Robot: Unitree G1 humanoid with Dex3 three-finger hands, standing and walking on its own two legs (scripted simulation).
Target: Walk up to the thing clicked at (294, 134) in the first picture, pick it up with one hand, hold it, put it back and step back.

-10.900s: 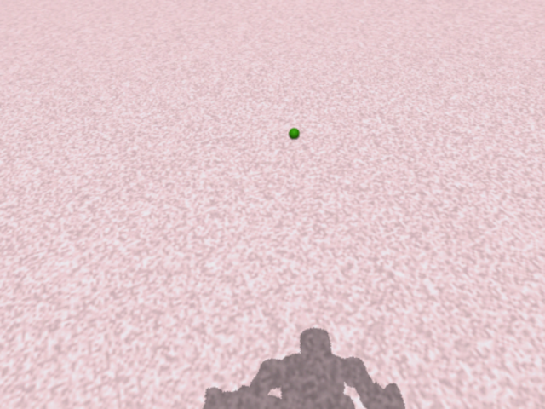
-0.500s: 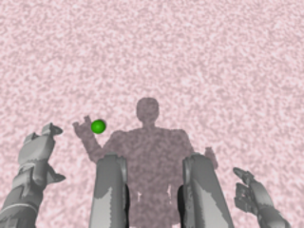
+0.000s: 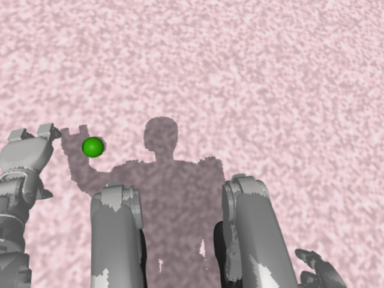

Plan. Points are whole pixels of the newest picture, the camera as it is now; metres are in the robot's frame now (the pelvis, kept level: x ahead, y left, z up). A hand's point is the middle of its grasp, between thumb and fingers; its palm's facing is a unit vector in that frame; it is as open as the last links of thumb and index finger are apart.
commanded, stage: rise first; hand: left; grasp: from above
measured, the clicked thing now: (93, 147) +0.47 +0.28 -0.34
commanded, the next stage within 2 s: approach in 0.84 s
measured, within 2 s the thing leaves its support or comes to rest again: neither
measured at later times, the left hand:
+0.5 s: hand (53, 161) +0.39 +0.33 -0.20, palm faces -0.46 -0.08 -0.89, open 14.0 cm
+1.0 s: hand (58, 158) +0.41 +0.32 -0.21, palm faces -0.46 -0.08 -0.88, open 13.9 cm
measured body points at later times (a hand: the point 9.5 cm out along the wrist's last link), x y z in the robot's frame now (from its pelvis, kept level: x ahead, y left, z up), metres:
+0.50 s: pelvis +0.01 +0.00 -0.03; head +0.23 +0.06 +0.36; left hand +0.41 +0.33 -0.15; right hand +0.12 -0.27 -0.16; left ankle +0.10 +0.14 -0.34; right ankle +0.10 -0.13 -0.34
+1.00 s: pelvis +0.01 +0.00 -0.04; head +0.24 +0.06 +0.34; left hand +0.43 +0.32 -0.16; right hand +0.11 -0.28 -0.17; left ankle +0.10 +0.14 -0.34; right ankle +0.10 -0.13 -0.34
